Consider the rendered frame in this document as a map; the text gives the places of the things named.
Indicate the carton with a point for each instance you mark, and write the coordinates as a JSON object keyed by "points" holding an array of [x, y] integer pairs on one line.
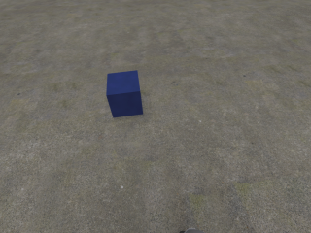
{"points": [[123, 94]]}

